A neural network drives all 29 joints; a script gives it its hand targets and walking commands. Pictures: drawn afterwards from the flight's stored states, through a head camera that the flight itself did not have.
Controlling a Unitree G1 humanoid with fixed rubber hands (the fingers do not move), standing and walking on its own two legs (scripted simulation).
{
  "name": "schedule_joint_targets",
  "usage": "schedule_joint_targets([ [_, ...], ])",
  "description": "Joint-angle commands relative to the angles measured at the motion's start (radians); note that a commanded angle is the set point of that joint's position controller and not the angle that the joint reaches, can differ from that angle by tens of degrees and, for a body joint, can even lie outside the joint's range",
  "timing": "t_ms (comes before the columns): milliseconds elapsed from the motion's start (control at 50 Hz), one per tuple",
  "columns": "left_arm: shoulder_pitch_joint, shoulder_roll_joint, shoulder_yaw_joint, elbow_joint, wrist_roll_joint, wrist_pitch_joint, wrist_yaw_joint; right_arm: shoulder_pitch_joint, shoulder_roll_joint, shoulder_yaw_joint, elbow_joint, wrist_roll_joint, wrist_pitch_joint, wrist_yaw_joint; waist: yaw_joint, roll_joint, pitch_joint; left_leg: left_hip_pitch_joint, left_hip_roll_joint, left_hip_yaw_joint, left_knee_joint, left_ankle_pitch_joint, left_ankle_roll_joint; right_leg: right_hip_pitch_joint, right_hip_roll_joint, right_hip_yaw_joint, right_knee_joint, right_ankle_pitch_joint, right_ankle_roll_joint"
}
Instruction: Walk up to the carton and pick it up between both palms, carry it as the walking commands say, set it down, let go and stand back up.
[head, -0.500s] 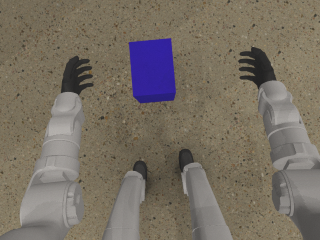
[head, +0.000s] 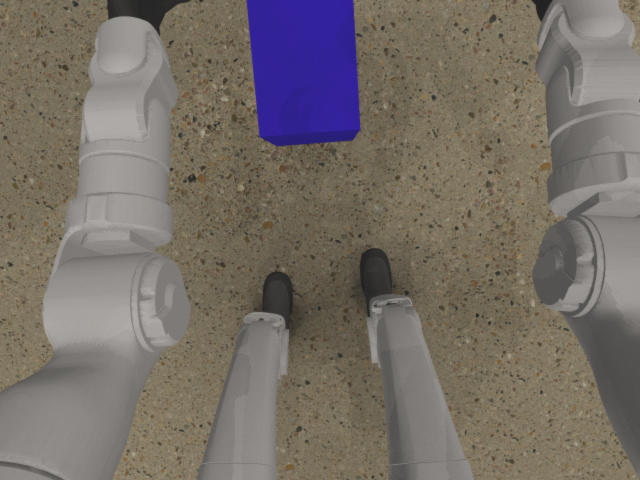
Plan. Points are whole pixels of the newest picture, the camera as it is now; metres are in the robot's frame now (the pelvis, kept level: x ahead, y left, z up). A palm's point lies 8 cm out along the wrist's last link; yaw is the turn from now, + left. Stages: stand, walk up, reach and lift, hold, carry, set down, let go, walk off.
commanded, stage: reach and lift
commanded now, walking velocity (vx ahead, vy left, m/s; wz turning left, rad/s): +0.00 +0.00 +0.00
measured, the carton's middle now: (308, 80) +0.59 +0.01 -0.57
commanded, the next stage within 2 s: none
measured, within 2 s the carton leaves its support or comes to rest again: neither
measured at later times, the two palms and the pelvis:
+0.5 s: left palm (192, 83) +0.52 +0.15 -0.26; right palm (471, 63) +0.52 -0.21 -0.27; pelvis -0.05 +0.00 -0.11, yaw +1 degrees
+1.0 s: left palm (225, 113) +0.51 +0.15 -0.41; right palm (432, 98) +0.51 -0.20 -0.42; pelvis -0.07 +0.00 -0.24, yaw +3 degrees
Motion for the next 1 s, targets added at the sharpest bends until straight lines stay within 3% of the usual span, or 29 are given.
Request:
schedule_joint_targets([
  [0, -0.094, 0.025, 0.157, 0.082, 0.127, -0.003, -0.003, -0.18, -0.04, -0.185, -0.006, -0.083, -0.022, 0.015, 0.038, -0.012, -1.066, 0.337, -0.053, 0.102, 0.041, 0.475, -0.043, 0.738, 0.024, -0.131, 0.103, 0.555, 0.023],
  [20, -0.097, 0.01, 0.142, 0.027, 0.13, -0.022, -0.005, -0.171, 0.002, -0.18, -0.038, -0.07, -0.041, 0.024, 0.038, -0.062, -1.058, 0.333, -0.048, 0.086, 0.029, 0.549, -0.03, 0.72, 0.022, -0.15, 0.105, 0.619, 0.033],
  [40, -0.124, 0.037, 0.198, -0.005, 0.151, -0.031, -0.011, -0.184, 0.066, -0.141, -0.027, -0.066, -0.026, 0.028, 0.11, -0.11, -0.986, 0.162, -0.056, 0.111, 0.031, 0.52, -0.019, 0.78, 0.013, -0.091, 0.114, 0.68, 0.028],
  [80, -0.124, 0.01, 0.165, -0.066, 0.157, -0.049, -0.016, -0.246, 0.045, -0.169, -0.144, -0.077, -0.046, 0.028, 0.071, -0.106, -1.08, 0.057, -0.066, 0.128, 0.008, 0.434, -0.017, 0.898, -0.001, -0.088, 0.143, 0.714, 0.027],
  [120, -0.126, -0.043, 0.131, 0.011, 0.131, -0.037, -0.037, -0.192, 0.047, -0.159, -0.038, -0.085, -0.034, 0.026, 0.024, -0.095, -1.017, 0.006, -0.064, 0.123, 0.065, 0.377, -0.031, 0.839, 0.005, -0.085, 0.152, 0.654, 0.026],
  [140, -0.167, -0.007, 0.159, -0.024, 0.167, -0.039, -0.032, -0.171, 0.077, -0.18, -0.032, -0.084, -0.028, 0.035, 0.057, -0.087, -0.929, -0.002, -0.06, 0.131, 0.052, 0.363, -0.02, 0.724, 0.005, -0.094, 0.153, 0.602, 0.036],
  [160, -0.196, 0.01, 0.18, -0.02, 0.176, -0.043, -0.034, -0.183, 0.083, -0.182, -0.048, -0.131, -0.039, 0.031, 0.028, -0.159, -1.007, 0.103, -0.049, 0.095, 0.106, 0.453, -0.011, 0.648, 0.021, -0.126, 0.178, 0.611, 0.041],
  [180, -0.182, 0.013, 0.204, 0.032, 0.187, -0.045, -0.041, -0.186, 0.057, -0.179, -0.004, -0.125, -0.036, 0.017, 0.056, -0.071, -0.988, -0.051, -0.056, 0.138, 0.138, 0.313, -0.029, 0.692, 0.0, -0.072, 0.193, 0.564, 0.021],
  [200, -0.159, -0.006, 0.151, 0.032, 0.173, -0.033, -0.038, -0.208, -0.015, -0.254, -0.019, -0.131, -0.041, 0.013, -0.018, -0.042, -1.008, 0.032, -0.048, 0.111, 0.14, 0.328, -0.042, 0.62, 0.007, -0.112, 0.214, 0.527, 0.028],
  [300, -0.377, 0.079, 0.153, -0.054, 0.164, -0.029, -0.02, -0.377, -0.003, -0.206, -0.056, -0.107, -0.029, -0.011, 0.038, -0.017, -1.072, 0.016, -0.054, 0.131, 0.287, 0.2, -0.037, 0.475, 0.021, -0.127, 0.347, 0.324, 0.031],
  [320, -0.405, 0.149, 0.195, -0.018, 0.14, -0.017, -0.01, -0.475, -0.039, -0.167, -0.089, -0.115, -0.009, -0.027, 0.055, -0.133, -1.112, -0.087, -0.072, 0.132, 0.331, 0.118, -0.032, 0.582, 0.021, -0.12, 0.399, 0.298, 0.027],
  [360, -0.547, 0.123, 0.1, -0.121, 0.069, -0.006, -0.003, -0.618, -0.077, -0.145, -0.236, -0.055, -0.007, -0.042, 0.012, -0.06, -1.244, -0.006, -0.069, 0.15, 0.385, 0.092, -0.028, 0.574, 0.032, -0.127, 0.433, 0.245, 0.023],
  [380, -0.521, 0.17, 0.102, 0.025, 0.072, 0.009, 0.001, -0.602, -0.095, -0.113, -0.154, -0.013, 0.011, -0.047, 0.045, -0.041, -1.134, -0.086, -0.07, 0.162, 0.424, 0.024, -0.026, 0.483, 0.026, -0.139, 0.472, 0.157, 0.032],
  [420, -0.615, 0.216, 0.09, -0.056, 0.015, 0.023, 0.028, -0.664, -0.117, -0.081, -0.168, -0.006, 0.028, -0.071, 0.038, -0.128, -1.229, -0.083, -0.071, 0.155, 0.479, -0.008, -0.009, 0.525, 0.028, -0.153, 0.531, 0.113, 0.034],
  [500, -0.542, 0.177, 0.042, 0.259, 0.004, 0.07, 0.03, -0.543, -0.153, -0.072, 0.127, -0.04, 0.07, -0.09, 0.001, -0.027, -1.083, -0.067, -0.068, 0.165, 0.59, -0.12, -0.034, 0.292, 0.037, -0.203, 0.62, -0.103, 0.03],
  [520, -0.61, 0.175, 0.033, 0.181, 0.012, 0.076, 0.035, -0.605, -0.188, -0.111, 0.085, -0.057, 0.068, -0.093, -0.058, -0.018, -1.178, 0.002, -0.056, 0.146, 0.619, -0.104, -0.042, 0.305, 0.042, -0.209, 0.632, -0.093, 0.022],
  [580, -0.608, 0.137, -0.01, 0.117, -0.011, 0.046, 0.025, -0.598, -0.134, -0.066, 0.048, -0.043, 0.048, -0.088, -0.021, -0.008, -1.093, -0.094, -0.072, 0.139, 0.663, -0.016, -0.039, 0.266, 0.047, -0.193, 0.725, 0.042, 0.017],
  [600, -0.644, 0.147, -0.031, 0.119, -0.026, 0.044, 0.027, -0.613, -0.167, -0.092, 0.048, -0.051, 0.039, -0.095, -0.072, 0.011, -1.146, -0.027, -0.059, 0.134, 0.703, -0.024, -0.043, 0.261, 0.042, -0.194, 0.739, 0.034, 0.009],
  [620, -0.664, 0.159, -0.037, -0.016, 0.0, 0.009, 0.046, -0.636, -0.182, -0.113, -0.041, -0.033, 0.015, -0.102, -0.026, 0.096, -1.163, -0.029, -0.072, 0.144, 0.716, 0.092, -0.057, 0.178, 0.057, -0.198, 0.774, 0.121, 0.009],
  [660, -0.641, 0.215, 0.031, 0.111, -0.02, 0.002, 0.046, -0.613, -0.166, -0.066, -0.012, -0.036, 0.008, -0.119, -0.039, -0.07, -1.178, -0.172, -0.075, 0.155, 0.784, 0.08, -0.04, 0.349, 0.032, -0.171, 0.814, 0.203, 0.024],
  [680, -0.605, 0.146, -0.054, 0.13, -0.057, 0.008, 0.047, -0.604, -0.19, -0.088, 0.026, -0.021, 0.002, -0.118, -0.063, 0.043, -1.209, -0.092, -0.065, 0.155, 0.8, 0.08, -0.054, 0.307, 0.028, -0.167, 0.834, 0.17, 0.002],
  [700, -0.661, 0.2, -0.029, -0.008, -0.05, -0.008, 0.063, -0.641, -0.203, -0.1, -0.046, -0.023, -0.012, -0.123, -0.059, -0.03, -1.224, -0.157, -0.082, 0.143, 0.787, 0.097, -0.052, 0.315, 0.039, -0.196, 0.858, 0.23, 0.009],
  [720, -0.619, 0.197, -0.023, 0.131, -0.042, -0.006, 0.061, -0.602, -0.189, -0.091, 0.032, -0.011, -0.007, -0.123, -0.015, 0.042, -1.094, -0.176, -0.078, 0.154, 0.808, 0.061, -0.045, 0.22, 0.031, -0.176, 0.861, 0.139, 0.01],
  [740, -0.541, 0.186, -0.015, 0.307, -0.047, 0.005, 0.048, -0.593, -0.172, -0.04, 0.148, -0.026, 0.003, -0.109, -0.015, -0.048, -0.931, -0.236, -0.075, 0.142, 0.819, 0.024, -0.047, 0.171, 0.023, -0.186, 0.867, 0.087, 0.025],
  [800, -0.664, 0.23, 0.001, 0.088, -0.076, -0.021, 0.051, -0.711, -0.161, -0.014, -0.04, 0.016, -0.019, -0.126, -0.02, -0.124, -1.077, -0.343, -0.078, 0.154, 0.854, -0.016, -0.032, 0.366, 0.013, -0.139, 0.892, 0.161, 0.012],
  [820, -0.599, 0.226, -0.031, 0.195, -0.042, -0.016, 0.052, -0.659, -0.199, -0.051, 0.017, 0.007, -0.013, -0.13, -0.008, -0.001, -1.015, -0.299, -0.071, 0.162, 0.869, 0.004, -0.035, 0.247, 0.017, -0.159, 0.929, 0.127, 0.016],
  [840, -0.608, 0.233, -0.025, 0.266, -0.077, -0.009, 0.04, -0.669, -0.156, 0.042, 0.106, 0.031, -0.002, -0.121, -0.009, -0.12, -1.005, -0.329, -0.069, 0.165, 0.933, -0.002, -0.043, 0.327, 0.002, -0.138, 0.943, 0.151, 0.026],
  [940, -0.664, 0.25, -0.049, 0.254, -0.07, -0.014, 0.02, -0.712, -0.151, 0.047, 0.095, 0.046, -0.002, -0.118, 0.006, -0.07, -0.876, -0.431, -0.048, 0.158, 0.973, -0.122, -0.032, 0.267, -0.012, -0.134, 0.992, 0.031, 0.017],
  [980, -0.769, 0.267, -0.065, 0.168, -0.114, -0.02, 0.031, -0.74, -0.193, 0.039, 0.088, 0.043, 0.002, -0.127, -0.032, -0.083, -0.983, -0.345, -0.047, 0.151, 0.999, -0.079, -0.034, 0.314, -0.011, -0.119, 1.006, 0.063, 0.016],
])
